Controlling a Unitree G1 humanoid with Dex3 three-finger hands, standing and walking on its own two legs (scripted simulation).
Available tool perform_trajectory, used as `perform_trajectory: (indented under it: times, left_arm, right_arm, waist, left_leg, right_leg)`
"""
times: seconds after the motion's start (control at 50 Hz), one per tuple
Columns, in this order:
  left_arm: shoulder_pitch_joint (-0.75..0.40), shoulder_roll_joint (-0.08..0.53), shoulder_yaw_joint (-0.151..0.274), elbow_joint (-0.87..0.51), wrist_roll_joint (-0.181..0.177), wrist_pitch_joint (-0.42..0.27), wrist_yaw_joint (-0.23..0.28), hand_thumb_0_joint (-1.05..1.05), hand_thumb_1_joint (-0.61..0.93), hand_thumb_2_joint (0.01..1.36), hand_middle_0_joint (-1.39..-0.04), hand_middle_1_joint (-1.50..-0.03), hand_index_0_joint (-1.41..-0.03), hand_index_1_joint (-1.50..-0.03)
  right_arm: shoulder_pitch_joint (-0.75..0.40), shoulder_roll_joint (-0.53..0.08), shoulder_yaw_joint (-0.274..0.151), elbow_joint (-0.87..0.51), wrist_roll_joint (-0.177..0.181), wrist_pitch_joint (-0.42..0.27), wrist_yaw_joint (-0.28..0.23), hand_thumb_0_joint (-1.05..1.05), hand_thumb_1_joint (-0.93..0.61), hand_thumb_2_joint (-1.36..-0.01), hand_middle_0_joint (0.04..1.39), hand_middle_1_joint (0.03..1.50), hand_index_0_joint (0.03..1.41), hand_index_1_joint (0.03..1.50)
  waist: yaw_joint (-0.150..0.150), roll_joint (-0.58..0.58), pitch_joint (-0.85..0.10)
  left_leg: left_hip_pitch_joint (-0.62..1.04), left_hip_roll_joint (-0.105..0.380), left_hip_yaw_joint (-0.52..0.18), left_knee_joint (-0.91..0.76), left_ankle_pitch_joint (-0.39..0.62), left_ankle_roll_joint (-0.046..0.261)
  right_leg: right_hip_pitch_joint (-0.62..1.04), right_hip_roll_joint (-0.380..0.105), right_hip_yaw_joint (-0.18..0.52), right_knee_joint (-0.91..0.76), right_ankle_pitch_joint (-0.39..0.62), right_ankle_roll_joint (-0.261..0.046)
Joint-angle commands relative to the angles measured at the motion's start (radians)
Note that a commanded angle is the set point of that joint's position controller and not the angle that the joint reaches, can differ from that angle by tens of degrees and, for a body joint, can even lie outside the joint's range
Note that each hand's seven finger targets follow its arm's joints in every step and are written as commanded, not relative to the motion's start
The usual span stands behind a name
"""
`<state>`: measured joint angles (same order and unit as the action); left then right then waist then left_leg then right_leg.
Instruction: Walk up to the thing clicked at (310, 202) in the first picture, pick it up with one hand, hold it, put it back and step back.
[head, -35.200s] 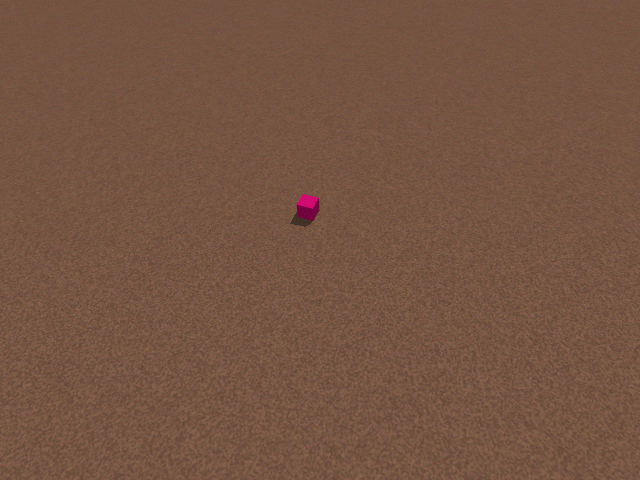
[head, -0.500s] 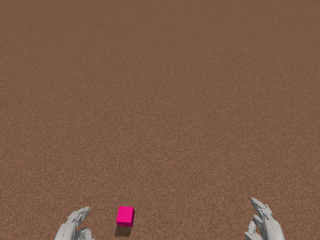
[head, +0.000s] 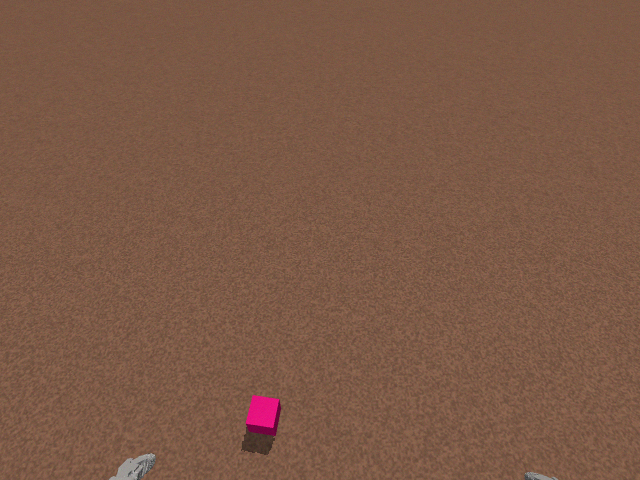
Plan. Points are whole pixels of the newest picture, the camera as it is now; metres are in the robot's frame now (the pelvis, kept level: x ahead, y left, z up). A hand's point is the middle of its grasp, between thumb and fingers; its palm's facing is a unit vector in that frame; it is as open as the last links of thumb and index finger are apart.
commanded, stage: stand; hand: left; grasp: from above
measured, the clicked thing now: (264, 415) +0.42 +0.20 -0.71
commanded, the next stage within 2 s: none
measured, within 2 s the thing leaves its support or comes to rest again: neither
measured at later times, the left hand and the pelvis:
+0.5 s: hand out of the picture +0.03 +0.23 -0.13, palm faces +0.06 -0.94 -0.33, open 7.4 cm; pelvis +0.00 -0.01 +0.03, yaw +2 degrees
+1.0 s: hand out of the picture +0.07 +0.23 -0.13, palm faces +0.06 -0.94 -0.32, open 7.4 cm; pelvis +0.01 -0.02 +0.03, yaw +2 degrees
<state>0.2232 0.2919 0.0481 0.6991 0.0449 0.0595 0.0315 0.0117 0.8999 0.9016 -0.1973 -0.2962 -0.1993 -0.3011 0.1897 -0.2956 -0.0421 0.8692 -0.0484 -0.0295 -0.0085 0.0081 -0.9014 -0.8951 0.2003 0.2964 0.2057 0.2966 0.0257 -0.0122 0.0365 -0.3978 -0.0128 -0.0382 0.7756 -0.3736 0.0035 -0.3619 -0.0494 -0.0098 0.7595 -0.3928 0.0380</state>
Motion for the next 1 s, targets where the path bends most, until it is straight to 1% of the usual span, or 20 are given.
perform_trajectory:
  times: [0.0,0.06,0.1,0.14,0.18,0.28,0.3,0.32,0.38,0.44,0.52,0.54,0.66,0.68,0.74,0.78,0.82,0.88,0.9,0.98]
  left_arm:
    - [-0.052,0.130,0.048,0.004,0.002,-0.059,0.013,0.000,0.899,0.900,-0.200,-0.300,-0.200,-0.300]
    - [-0.043,0.131,0.043,0.079,-0.002,-0.062,0.011,0.000,0.899,0.900,-0.200,-0.300,-0.200,-0.300]
    - [-0.035,0.137,0.041,0.126,-0.002,-0.065,0.011,0.000,0.899,0.900,-0.200,-0.300,-0.200,-0.300]
    - [-0.039,0.148,0.041,0.164,-0.006,-0.070,0.010,0.000,0.899,0.900,-0.200,-0.300,-0.200,-0.300]
    - [-0.028,0.154,0.037,0.203,-0.009,-0.070,0.011,0.000,0.899,0.900,-0.200,-0.300,-0.200,-0.300]
    - [-0.039,0.178,0.032,0.273,-0.011,-0.077,0.012,0.000,0.899,0.900,-0.200,-0.300,-0.200,-0.300]
    - [-0.053,0.182,0.030,0.281,-0.010,-0.076,0.012,0.000,0.899,0.900,-0.200,-0.300,-0.200,-0.300]
    - [-0.052,0.181,0.028,0.290,-0.011,-0.077,0.012,0.000,0.899,0.900,-0.200,-0.300,-0.200,-0.300]
    - [-0.062,0.190,0.027,0.317,-0.009,-0.075,0.013,0.000,0.899,0.900,-0.200,-0.300,-0.200,-0.300]
    - [-0.058,0.189,0.023,0.339,-0.008,-0.072,0.011,0.000,0.899,0.900,-0.200,-0.300,-0.200,-0.300]
    - [-0.078,0.204,0.025,0.353,-0.012,-0.074,0.009,0.000,0.899,0.900,-0.200,-0.300,-0.200,-0.300]
    - [-0.070,0.198,0.023,0.360,-0.012,-0.074,0.009,0.000,0.899,0.900,-0.200,-0.300,-0.200,-0.300]
    - [-0.095,0.215,0.025,0.375,-0.015,-0.073,0.006,0.000,0.899,0.900,-0.200,-0.300,-0.200,-0.300]
    - [-0.098,0.216,0.026,0.379,-0.019,-0.073,0.005,0.000,0.899,0.900,-0.200,-0.300,-0.200,-0.300]
    - [-0.112,0.220,0.028,0.380,-0.024,-0.074,0.004,0.000,0.899,0.900,-0.200,-0.300,-0.200,-0.300]
    - [-0.107,0.215,0.025,0.386,-0.025,-0.075,0.002,0.000,0.899,0.900,-0.200,-0.300,-0.200,-0.300]
    - [-0.114,0.216,0.024,0.389,-0.024,-0.075,0.002,0.000,0.899,0.900,-0.200,-0.300,-0.200,-0.300]
    - [-0.135,0.222,0.025,0.391,-0.026,-0.074,-0.001,0.000,0.899,0.900,-0.200,-0.300,-0.200,-0.300]
    - [-0.127,0.219,0.025,0.394,-0.026,-0.073,-0.001,0.000,0.899,0.900,-0.200,-0.300,-0.200,-0.300]
    - [-0.136,0.217,0.023,0.398,-0.027,-0.075,-0.003,0.000,0.899,0.900,-0.200,-0.300,-0.200,-0.300]
  right_arm:
    - [-0.056,-0.165,-0.049,-0.049,0.000,-0.026,-0.009,0.000,-0.900,-0.900,0.200,0.300,0.200,0.300]
    - [-0.072,-0.176,-0.047,-0.013,0.002,-0.016,-0.013,0.000,-0.900,-0.900,0.200,0.300,0.200,0.300]
    - [-0.077,-0.179,-0.045,0.009,0.005,-0.011,-0.015,0.000,-0.900,-0.900,0.200,0.300,0.200,0.300]
    - [-0.056,-0.178,-0.043,0.035,0.009,-0.005,-0.018,0.000,-0.900,-0.900,0.200,0.300,0.200,0.300]
    - [-0.064,-0.181,-0.043,0.058,0.015,0.000,-0.019,0.000,-0.900,-0.900,0.200,0.300,0.200,0.300]
    - [-0.063,-0.174,-0.038,0.102,0.025,0.005,-0.021,0.000,-0.900,-0.900,0.200,0.300,0.200,0.300]
    - [-0.057,-0.179,-0.037,0.110,0.025,0.006,-0.021,0.000,-0.900,-0.900,0.200,0.300,0.200,0.300]
    - [-0.068,-0.176,-0.034,0.116,0.026,0.008,-0.019,0.000,-0.900,-0.900,0.200,0.300,0.200,0.300]
    - [-0.070,-0.177,-0.033,0.133,0.026,0.017,-0.018,0.000,-0.900,-0.900,0.200,0.300,0.200,0.300]
    - [-0.083,-0.183,-0.031,0.144,0.027,0.020,-0.017,0.000,-0.900,-0.900,0.200,0.300,0.200,0.300]
    - [-0.078,-0.184,-0.026,0.159,0.027,0.019,-0.016,0.000,-0.900,-0.900,0.200,0.300,0.200,0.300]
    - [-0.090,-0.184,-0.026,0.161,0.028,0.020,-0.016,0.000,-0.900,-0.900,0.200,0.300,0.200,0.300]
    - [-0.084,-0.190,-0.018,0.175,0.029,0.019,-0.015,0.000,-0.900,-0.900,0.200,0.300,0.200,0.300]
    - [-0.085,-0.194,-0.017,0.178,0.029,0.018,-0.016,0.000,-0.900,-0.900,0.200,0.300,0.200,0.300]
    - [-0.081,-0.198,-0.011,0.185,0.027,0.012,-0.019,0.000,-0.900,-0.900,0.200,0.300,0.200,0.300]
    - [-0.086,-0.201,-0.007,0.189,0.029,0.009,-0.020,0.000,-0.900,-0.900,0.200,0.300,0.200,0.300]
    - [-0.091,-0.207,-0.007,0.190,0.030,0.010,-0.020,0.000,-0.900,-0.900,0.200,0.300,0.200,0.300]
    - [-0.080,-0.210,-0.002,0.199,0.031,0.012,-0.022,0.000,-0.900,-0.900,0.200,0.300,0.200,0.300]
    - [-0.090,-0.214,-0.004,0.200,0.030,0.011,-0.023,0.000,-0.900,-0.900,0.200,0.300,0.200,0.300]
    - [-0.090,-0.215,0.002,0.204,0.033,0.008,-0.022,0.000,-0.900,-0.900,0.200,0.300,0.200,0.300]
  waist:
    - [0.001,0.055,-0.091]
    - [0.000,0.092,-0.048]
    - [-0.001,0.083,-0.026]
    - [-0.012,0.058,-0.032]
    - [-0.007,0.066,-0.021]
    - [-0.016,0.015,-0.023]
    - [-0.024,0.022,-0.013]
    - [-0.017,0.023,-0.001]
    - [-0.020,0.010,0.024]
    - [-0.015,0.022,0.036]
    - [-0.018,0.024,0.020]
    - [-0.011,0.027,0.023]
    - [-0.013,0.018,0.015]
    - [-0.013,0.020,0.007]
    - [-0.012,0.036,-0.026]
    - [-0.008,0.040,-0.031]
    - [-0.007,0.021,-0.033]
    - [-0.016,0.028,-0.030]
    - [-0.009,0.033,-0.035]
    - [-0.012,0.031,-0.043]
  left_leg:
    - [0.070,0.073,-0.128,-0.246,0.170,0.067]
    - [0.076,0.091,-0.162,-0.322,0.096,0.067]
    - [0.080,0.093,-0.168,-0.352,0.080,0.060]
    - [0.107,0.088,-0.153,-0.362,0.129,0.052]
    - [0.130,0.088,-0.151,-0.380,0.122,0.044]
    - [0.201,0.085,-0.122,-0.372,0.210,0.035]
    - [0.191,0.082,-0.121,-0.386,0.197,0.031]
    - [0.195,0.082,-0.122,-0.391,0.191,0.028]
    - [0.182,0.083,-0.125,-0.410,0.137,0.027]
    - [0.178,0.085,-0.129,-0.424,0.117,0.023]
    - [0.171,0.086,-0.125,-0.426,0.148,0.021]
    - [0.179,0.088,-0.126,-0.423,0.153,0.020]
    - [0.185,0.089,-0.124,-0.431,0.190,0.018]
    - [0.189,0.094,-0.123,-0.427,0.200,0.021]
    - [0.208,0.100,-0.118,-0.422,0.308,0.018]
    - [0.225,0.104,-0.118,-0.421,0.356,0.018]
    - [0.235,0.107,-0.116,-0.418,0.371,0.020]
    - [0.220,0.105,-0.112,-0.431,0.343,0.017]
    - [0.231,0.110,-0.116,-0.429,0.359,0.019]
    - [0.237,0.111,-0.113,-0.431,0.392,0.019]
  right_leg:
    - [0.086,-0.017,0.029,-0.174,0.128,-0.057]
    - [0.106,-0.014,0.018,-0.216,0.119,-0.054]
    - [0.135,-0.021,0.022,-0.256,0.128,-0.054]
    - [0.168,-0.033,0.032,-0.283,0.161,-0.053]
    - [0.184,-0.037,0.031,-0.319,0.157,-0.050]
    - [0.204,-0.063,0.047,-0.387,0.190,-0.051]
    - [0.206,-0.058,0.046,-0.393,0.189,-0.047]
    - [0.209,-0.059,0.042,-0.403,0.180,-0.046]
    - [0.203,-0.058,0.041,-0.430,0.116,-0.044]
    - [0.206,-0.058,0.043,-0.441,0.102,-0.044]
    - [0.241,-0.066,0.048,-0.449,0.131,-0.043]
    - [0.235,-0.065,0.045,-0.450,0.126,-0.044]
    - [0.252,-0.070,0.046,-0.462,0.130,-0.045]
    - [0.263,-0.075,0.052,-0.462,0.153,-0.046]
    - [0.292,-0.079,0.047,-0.444,0.248,-0.048]
    - [0.293,-0.075,0.038,-0.447,0.273,-0.046]
    - [0.296,-0.076,0.034,-0.454,0.284,-0.043]
    - [0.306,-0.077,0.037,-0.462,0.271,-0.042]
    - [0.312,-0.079,0.034,-0.459,0.282,-0.044]
    - [0.323,-0.078,0.031,-0.458,0.316,-0.040]
